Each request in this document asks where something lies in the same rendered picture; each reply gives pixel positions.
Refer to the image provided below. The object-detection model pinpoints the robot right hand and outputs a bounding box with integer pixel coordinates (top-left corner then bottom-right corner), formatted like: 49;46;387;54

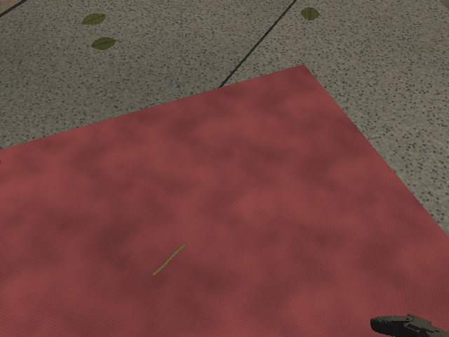
370;314;449;337

